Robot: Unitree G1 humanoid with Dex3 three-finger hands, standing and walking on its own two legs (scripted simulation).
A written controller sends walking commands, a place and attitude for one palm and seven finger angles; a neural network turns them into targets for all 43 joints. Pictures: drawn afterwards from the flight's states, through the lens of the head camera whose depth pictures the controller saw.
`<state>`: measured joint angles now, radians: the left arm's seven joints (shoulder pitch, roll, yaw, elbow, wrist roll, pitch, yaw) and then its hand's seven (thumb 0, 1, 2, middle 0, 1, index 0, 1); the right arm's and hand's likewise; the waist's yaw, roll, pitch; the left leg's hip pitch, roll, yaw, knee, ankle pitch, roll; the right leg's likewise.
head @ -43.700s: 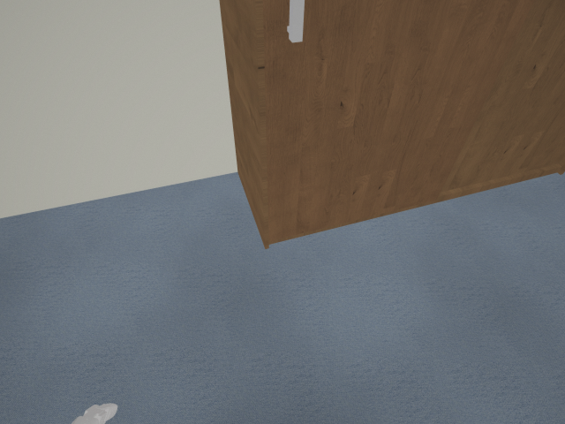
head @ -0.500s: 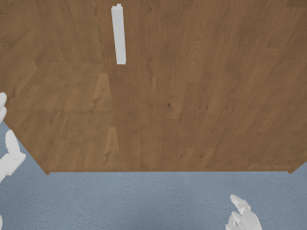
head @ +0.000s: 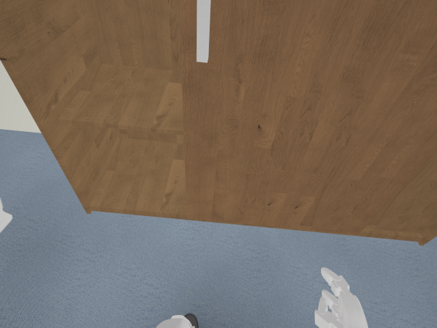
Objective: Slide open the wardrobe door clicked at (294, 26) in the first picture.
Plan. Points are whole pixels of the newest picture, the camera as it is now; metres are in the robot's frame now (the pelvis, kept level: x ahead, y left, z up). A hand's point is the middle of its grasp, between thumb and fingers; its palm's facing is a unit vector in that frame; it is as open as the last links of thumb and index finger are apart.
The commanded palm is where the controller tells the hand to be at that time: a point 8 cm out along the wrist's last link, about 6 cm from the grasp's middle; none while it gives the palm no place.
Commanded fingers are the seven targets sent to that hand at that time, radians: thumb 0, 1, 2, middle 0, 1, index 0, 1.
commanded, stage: step back with the hand held close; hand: left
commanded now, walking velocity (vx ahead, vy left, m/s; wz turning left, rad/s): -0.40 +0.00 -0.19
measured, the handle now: (204, 21) +0.70 +0.12 +0.24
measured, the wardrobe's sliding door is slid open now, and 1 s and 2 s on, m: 0.50 0.50 0.50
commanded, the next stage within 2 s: stop stepping back and stand still in 0.04 s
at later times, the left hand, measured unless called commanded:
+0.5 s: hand out of the picture +0.09 +0.25 +0.18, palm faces +0.28 -0.83 -0.49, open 7.4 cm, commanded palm +0.06 +0.30 +0.20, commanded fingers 0.00 0.90 0.90 -0.20 -0.30 -0.20 -0.30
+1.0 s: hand out of the picture +0.06 +0.30 +0.20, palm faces +0.38 -0.79 -0.49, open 7.4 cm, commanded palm +0.01 +0.33 +0.20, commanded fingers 0.00 0.90 0.90 -0.20 -0.30 -0.20 -0.30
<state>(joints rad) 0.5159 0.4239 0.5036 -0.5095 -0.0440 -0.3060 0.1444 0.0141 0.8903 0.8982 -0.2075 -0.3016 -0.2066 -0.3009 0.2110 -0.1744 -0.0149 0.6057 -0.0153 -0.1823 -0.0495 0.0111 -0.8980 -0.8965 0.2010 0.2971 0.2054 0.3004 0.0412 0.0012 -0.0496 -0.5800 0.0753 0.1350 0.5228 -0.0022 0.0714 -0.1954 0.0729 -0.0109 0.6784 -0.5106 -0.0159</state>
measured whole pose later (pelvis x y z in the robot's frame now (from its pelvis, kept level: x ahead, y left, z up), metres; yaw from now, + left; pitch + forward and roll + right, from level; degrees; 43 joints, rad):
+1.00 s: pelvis -0.17 +0.06 +0.02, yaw -9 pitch +0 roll -1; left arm 0.54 0.45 0.44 -0.48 0.00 -0.18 0.16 0.01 0.89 0.90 -0.21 -0.30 -0.21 -0.30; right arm 0.30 -0.13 0.04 0.64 -0.02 -0.09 -0.06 0.01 -0.89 -0.90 0.20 0.30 0.21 0.30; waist 0.02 0.01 -0.08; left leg -0.39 0.08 0.08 0.65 -0.33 0.01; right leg -0.20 0.02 -0.13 0.51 -0.39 -0.05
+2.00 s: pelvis -0.16 +0.09 +0.03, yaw -6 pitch -2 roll +0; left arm 0.22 0.21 0.00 1.11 0.02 0.00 0.02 0.01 0.91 0.90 -0.20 -0.30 -0.19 -0.30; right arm 0.22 -0.19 0.00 1.11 -0.02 0.01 -0.02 0.00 -0.90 -0.90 0.20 0.30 0.20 0.30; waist 0.00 0.01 0.01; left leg -0.21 -0.02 0.06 0.41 -0.17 0.05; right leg -0.17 -0.04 -0.01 0.40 -0.21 0.03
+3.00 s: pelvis -0.13 +0.08 +0.03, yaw -6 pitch -1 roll +0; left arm 0.10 0.34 -0.01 1.12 0.02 -0.02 0.00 0.01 0.91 0.90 -0.20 -0.30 -0.20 -0.30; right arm 0.07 -0.34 0.00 1.13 -0.01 -0.01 0.00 0.00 -0.90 -0.90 0.20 0.30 0.20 0.30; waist 0.00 -0.01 0.03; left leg -0.14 -0.03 0.06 0.30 -0.16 0.04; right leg -0.09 -0.04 -0.02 0.30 -0.20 0.03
